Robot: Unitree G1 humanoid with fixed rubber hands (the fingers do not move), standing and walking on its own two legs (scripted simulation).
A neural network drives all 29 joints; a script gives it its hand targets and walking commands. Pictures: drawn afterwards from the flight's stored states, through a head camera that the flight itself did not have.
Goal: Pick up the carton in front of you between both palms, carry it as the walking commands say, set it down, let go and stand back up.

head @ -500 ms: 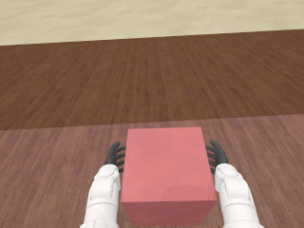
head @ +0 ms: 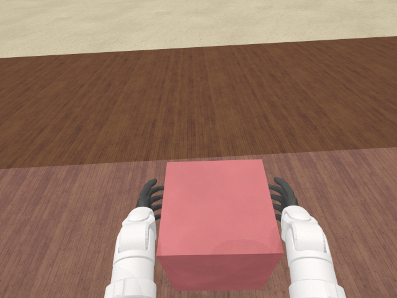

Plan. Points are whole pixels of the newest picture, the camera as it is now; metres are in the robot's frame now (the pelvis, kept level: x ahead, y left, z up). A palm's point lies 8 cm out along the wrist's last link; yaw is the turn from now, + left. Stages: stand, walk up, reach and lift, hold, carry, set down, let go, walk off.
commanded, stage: reach and lift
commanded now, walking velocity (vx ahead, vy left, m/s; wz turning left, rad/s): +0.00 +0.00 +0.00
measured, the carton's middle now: (216, 228) +0.31 +0.00 -0.04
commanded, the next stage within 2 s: hold in 0.56 s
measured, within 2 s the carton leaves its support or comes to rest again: neither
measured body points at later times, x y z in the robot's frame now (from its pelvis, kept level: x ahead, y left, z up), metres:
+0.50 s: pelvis +0.02 +0.00 +0.01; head -0.01 +0.00 +0.45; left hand +0.32 +0.15 +0.03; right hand +0.32 -0.15 +0.03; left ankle +0.02 +0.12 -0.74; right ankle +0.03 -0.12 -0.74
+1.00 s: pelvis +0.00 +0.00 +0.00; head -0.04 +0.00 +0.45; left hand +0.30 +0.15 +0.05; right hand +0.30 -0.15 +0.05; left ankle +0.02 +0.12 -0.74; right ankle +0.03 -0.12 -0.74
